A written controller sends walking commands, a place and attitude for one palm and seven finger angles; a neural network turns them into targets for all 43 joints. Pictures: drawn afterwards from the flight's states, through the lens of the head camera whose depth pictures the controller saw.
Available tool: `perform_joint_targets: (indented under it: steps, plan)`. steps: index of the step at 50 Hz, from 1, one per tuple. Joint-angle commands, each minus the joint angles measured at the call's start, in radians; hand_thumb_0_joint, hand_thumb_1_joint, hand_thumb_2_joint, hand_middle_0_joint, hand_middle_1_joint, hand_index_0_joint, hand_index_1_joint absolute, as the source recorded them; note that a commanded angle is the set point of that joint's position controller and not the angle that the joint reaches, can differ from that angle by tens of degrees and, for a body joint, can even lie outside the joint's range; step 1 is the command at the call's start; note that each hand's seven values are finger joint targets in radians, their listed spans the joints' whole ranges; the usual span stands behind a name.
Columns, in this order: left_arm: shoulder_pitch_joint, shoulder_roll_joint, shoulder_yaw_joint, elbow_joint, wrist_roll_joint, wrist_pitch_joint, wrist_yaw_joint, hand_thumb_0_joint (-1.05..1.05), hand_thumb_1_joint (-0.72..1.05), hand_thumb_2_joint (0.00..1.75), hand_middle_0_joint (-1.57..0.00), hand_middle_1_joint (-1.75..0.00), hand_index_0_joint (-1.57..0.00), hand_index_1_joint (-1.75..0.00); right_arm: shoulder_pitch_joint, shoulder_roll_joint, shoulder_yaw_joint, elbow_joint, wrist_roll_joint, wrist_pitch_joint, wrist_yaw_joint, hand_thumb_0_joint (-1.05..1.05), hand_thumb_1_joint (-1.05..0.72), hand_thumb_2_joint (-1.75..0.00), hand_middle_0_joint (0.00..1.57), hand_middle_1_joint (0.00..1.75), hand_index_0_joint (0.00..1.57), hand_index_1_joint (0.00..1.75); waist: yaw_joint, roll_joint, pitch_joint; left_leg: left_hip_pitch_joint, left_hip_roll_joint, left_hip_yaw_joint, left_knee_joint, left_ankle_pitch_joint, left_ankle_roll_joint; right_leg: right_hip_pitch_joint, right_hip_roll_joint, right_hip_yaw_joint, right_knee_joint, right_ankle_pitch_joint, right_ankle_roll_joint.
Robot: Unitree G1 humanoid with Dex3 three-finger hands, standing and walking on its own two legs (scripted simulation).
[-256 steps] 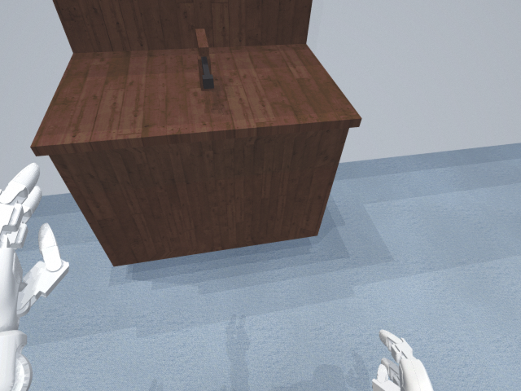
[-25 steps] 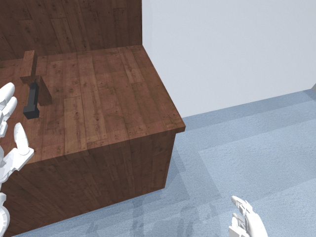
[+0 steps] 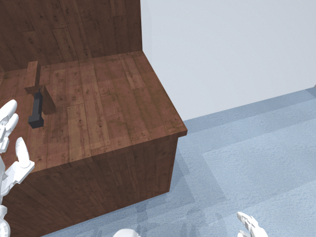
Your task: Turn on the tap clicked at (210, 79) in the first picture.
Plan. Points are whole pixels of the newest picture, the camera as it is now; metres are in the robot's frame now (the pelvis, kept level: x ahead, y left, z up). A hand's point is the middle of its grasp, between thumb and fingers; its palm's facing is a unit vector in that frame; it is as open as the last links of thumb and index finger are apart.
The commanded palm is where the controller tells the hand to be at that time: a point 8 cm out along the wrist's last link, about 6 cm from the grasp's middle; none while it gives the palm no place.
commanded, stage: shuffle to correct the standing spot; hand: left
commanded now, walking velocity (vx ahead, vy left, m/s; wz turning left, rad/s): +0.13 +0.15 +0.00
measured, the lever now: (36, 121) +0.39 +0.37 +0.06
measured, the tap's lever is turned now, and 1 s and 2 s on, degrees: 0 0 0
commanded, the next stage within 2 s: come to a stop and stand still in 0.28 s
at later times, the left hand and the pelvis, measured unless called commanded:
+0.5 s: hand out of the picture +0.25 +0.34 +0.17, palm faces +0.45 -0.79 -0.42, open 7.4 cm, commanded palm +0.21 +0.37 +0.18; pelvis +0.05 +0.08 +0.00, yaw +1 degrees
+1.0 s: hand out of the picture +0.29 +0.39 +0.19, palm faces +0.45 -0.74 -0.50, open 7.4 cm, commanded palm +0.22 +0.39 +0.18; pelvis +0.07 +0.10 +0.01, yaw +1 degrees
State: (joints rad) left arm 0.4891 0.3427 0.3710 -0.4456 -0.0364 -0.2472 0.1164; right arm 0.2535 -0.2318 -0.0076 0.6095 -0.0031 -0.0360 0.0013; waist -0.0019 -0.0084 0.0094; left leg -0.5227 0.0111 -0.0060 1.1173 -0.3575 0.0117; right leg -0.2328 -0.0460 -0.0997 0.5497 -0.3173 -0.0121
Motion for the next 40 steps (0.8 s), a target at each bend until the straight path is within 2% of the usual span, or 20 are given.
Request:
perform_joint_targets:
  steps: [1,3,6,8,9,11,14,16,17,18,19,20,23,26,28,30,31,32,34,40]
  plan:
    - [-0.163,0.200,0.105,-0.219,0.007,-0.057,0.029,0.00,0.90,0.90,-0.20,-0.30,-0.20,-0.30,-0.145,-0.061,-0.031,-0.161,-0.002,-0.077,-0.031,0.00,-0.90,-0.90,0.20,0.30,0.20,0.30,0.014,-0.117,-0.025,0.121,0.045,0.070,-0.307,0.098,0.000,-0.042,-0.225,0.128,-0.205,0.275,-0.104]
    - [-0.171,0.194,0.098,-0.233,0.005,-0.047,0.037,0.00,0.90,0.90,-0.20,-0.30,-0.20,-0.30,-0.149,-0.055,-0.041,-0.156,-0.007,-0.107,-0.042,0.00,-0.90,-0.90,0.20,0.30,0.20,0.30,0.027,-0.127,-0.049,0.242,-0.010,0.157,-0.451,0.133,0.005,-0.010,-0.200,0.120,-0.172,0.274,-0.088]
    - [-0.185,0.207,0.106,-0.306,0.001,-0.046,0.036,0.00,0.90,0.90,-0.20,-0.30,-0.20,-0.30,-0.130,-0.074,-0.061,-0.166,0.001,-0.126,-0.056,0.00,-0.90,-0.90,0.20,0.30,0.20,0.30,0.007,-0.006,-0.096,0.407,-0.024,0.128,-0.619,0.193,0.011,-0.021,-0.124,0.071,0.049,0.217,-0.030]
    - [-0.191,0.206,0.118,-0.352,-0.006,-0.057,0.036,0.00,0.90,0.90,-0.20,-0.30,-0.20,-0.30,-0.118,-0.119,-0.078,-0.188,0.014,-0.129,-0.051,0.00,-0.90,-0.90,0.20,0.30,0.20,0.30,-0.006,0.276,-0.142,0.505,0.208,-0.226,-0.707,0.344,0.143,-0.220,0.031,-0.008,0.400,-0.117,0.035]
    - [-0.184,0.227,0.132,-0.333,-0.008,-0.061,0.034,0.00,0.90,0.90,-0.20,-0.30,-0.20,-0.30,-0.121,-0.111,-0.083,-0.201,0.019,-0.134,-0.047,0.00,-0.90,-0.90,0.20,0.30,0.20,0.30,-0.002,0.276,-0.126,0.507,0.280,-0.353,-0.782,0.392,0.206,-0.306,0.059,0.028,0.563,-0.311,0.031]
    - [-0.130,0.240,0.157,-0.306,-0.003,-0.044,0.034,0.00,0.90,0.90,-0.20,-0.30,-0.20,-0.30,-0.118,-0.090,-0.069,-0.173,0.008,-0.130,-0.042,0.00,-0.90,-0.90,0.20,0.30,0.20,0.30,0.002,0.239,-0.125,0.464,0.261,-0.291,-0.714,0.493,0.239,-0.317,-0.003,0.061,0.529,-0.289,0.019]
    - [-0.056,0.203,0.161,-0.294,-0.014,-0.034,0.030,0.00,0.90,0.90,-0.20,-0.30,-0.20,-0.30,-0.129,-0.090,-0.065,-0.171,0.028,-0.135,-0.022,0.00,-0.90,-0.90,0.20,0.30,0.20,0.30,0.015,0.268,-0.146,0.309,0.168,-0.052,-0.646,0.312,0.153,-0.087,0.019,0.007,0.211,-0.127,0.013]
    - [-0.041,0.195,0.139,-0.271,-0.009,-0.025,0.028,0.00,0.90,0.90,-0.20,-0.30,-0.20,-0.30,-0.128,-0.082,-0.044,-0.171,0.026,-0.131,-0.020,0.00,-0.90,-0.90,0.20,0.30,0.20,0.30,0.026,0.156,-0.132,0.089,0.117,-0.018,-0.560,0.065,0.092,0.152,0.022,0.019,-0.053,-0.002,0.003]
    - [-0.039,0.221,0.147,-0.245,-0.001,-0.017,0.028,0.00,0.90,0.90,-0.20,-0.30,-0.20,-0.30,-0.126,-0.064,-0.038,-0.171,0.021,-0.125,-0.021,0.00,-0.90,-0.90,0.20,0.30,0.20,0.30,0.027,-0.057,-0.109,-0.031,0.028,0.056,-0.350,-0.074,0.049,0.208,-0.099,0.242,-0.202,-0.088,-0.050]
    - [-0.065,0.245,0.161,-0.227,-0.003,-0.005,0.027,0.00,0.90,0.90,-0.20,-0.30,-0.20,-0.30,-0.134,-0.058,-0.039,-0.179,0.014,-0.114,-0.018,0.00,-0.90,-0.90,0.20,0.30,0.20,0.30,0.024,-0.301,-0.068,-0.179,-0.049,0.089,-0.072,-0.157,0.008,0.181,-0.328,0.640,-0.334,-0.187,-0.155]
    - [-0.093,0.245,0.175,-0.197,-0.014,-0.001,0.032,0.00,0.90,0.90,-0.20,-0.30,-0.20,-0.30,-0.150,-0.085,-0.034,-0.165,0.005,-0.105,-0.016,0.00,-0.90,-0.90,0.20,0.30,0.20,0.30,0.025,-0.215,-0.015,-0.225,-0.016,0.001,0.072,-0.125,-0.008,0.134,-0.394,0.687,-0.366,-0.135,-0.191]
    - [-0.114,0.174,0.109,-0.178,-0.018,0.002,0.017,0.00,0.90,0.90,-0.20,-0.30,-0.20,-0.30,-0.114,-0.091,-0.051,-0.155,0.020,-0.108,-0.009,0.00,-0.90,-0.90,0.20,0.30,0.20,0.30,0.006,-0.242,0.011,-0.204,0.012,-0.043,0.104,-0.065,-0.018,0.093,-0.350,0.584,-0.346,-0.071,-0.186]
    - [-0.128,0.198,0.132,-0.126,-0.008,-0.018,0.028,0.00,0.90,0.90,-0.20,-0.30,-0.20,-0.30,-0.134,-0.066,-0.010,-0.125,0.012,-0.106,-0.025,0.00,-0.90,-0.90,0.20,0.30,0.20,0.30,0.006,-0.152,0.001,-0.090,0.063,-0.011,-0.083,0.000,-0.025,0.090,-0.253,0.271,-0.193,0.426,-0.156]
    - [-0.217,0.162,0.080,-0.165,-0.001,-0.023,0.038,0.00,0.90,0.90,-0.20,-0.30,-0.20,-0.30,-0.159,-0.038,-0.002,-0.126,0.000,-0.122,-0.046,0.00,-0.90,-0.90,0.20,0.30,0.20,0.30,0.020,-0.146,-0.069,0.217,0.003,0.091,-0.509,0.113,-0.005,0.076,-0.142,0.093,-0.104,0.449,-0.092]
    - [-0.265,0.145,0.044,-0.246,-0.007,-0.010,0.044,0.00,0.90,0.90,-0.20,-0.30,-0.20,-0.30,-0.145,-0.056,-0.020,-0.128,0.002,-0.139,-0.057,0.00,-0.90,-0.90,0.20,0.30,0.20,0.30,0.004,0.018,-0.146,0.439,-0.016,0.075,-0.674,0.340,-0.007,0.052,-0.059,0.055,0.038,0.371,-0.031]
    - [-0.281,0.166,0.040,-0.365,-0.006,-0.014,0.050,0.00,0.90,0.90,-0.20,-0.30,-0.20,-0.30,-0.159,-0.089,-0.042,-0.159,0.002,-0.153,-0.054,0.00,-0.90,-0.90,0.20,0.30,0.20,0.30,0.019,0.251,-0.176,0.575,0.277,-0.289,-0.743,0.702,0.137,-0.165,0.035,0.068,0.315,-0.160,0.021]
    - [-0.298,0.185,0.050,-0.364,0.003,-0.018,0.047,0.00,0.90,0.90,-0.20,-0.30,-0.20,-0.30,-0.156,-0.087,-0.052,-0.161,0.001,-0.152,-0.044,0.00,-0.90,-0.90,0.20,0.30,0.20,0.30,0.025,0.191,-0.151,0.500,0.301,-0.325,-0.791,0.618,0.156,-0.154,0.056,0.117,0.368,-0.254,0.012]
    - [-0.252,0.187,0.070,-0.343,0.004,-0.002,0.047,0.00,0.90,0.90,-0.20,-0.30,-0.20,-0.30,-0.154,-0.078,-0.049,-0.159,-0.002,-0.155,-0.041,0.00,-0.90,-0.90,0.20,0.30,0.20,0.30,0.023,0.160,-0.105,0.495,0.277,-0.271,-0.791,0.708,0.138,-0.176,0.053,0.105,0.338,-0.209,0.012]
    - [-0.244,0.258,0.136,-0.473,-0.001,-0.001,0.046,0.00,0.90,0.90,-0.20,-0.30,-0.20,-0.30,-0.165,-0.063,-0.045,-0.153,-0.010,-0.163,-0.027,0.00,-0.90,-0.90,0.20,0.30,0.20,0.30,0.020,0.314,-0.169,0.518,0.263,-0.234,-0.763,0.759,0.098,-0.133,0.027,0.109,0.297,-0.158,0.011]
    - [0.033,0.211,0.164,-0.316,-0.028,0.011,0.018,0.00,0.90,0.90,-0.20,-0.30,-0.20,-0.30,-0.133,-0.078,-0.033,-0.195,0.012,-0.130,-0.003,0.00,-0.90,-0.90,0.20,0.30,0.20,0.30,0.006,0.212,-0.148,0.269,0.195,-0.087,-0.708,0.426,0.022,0.142,0.055,0.056,-0.155,0.136,0.003]
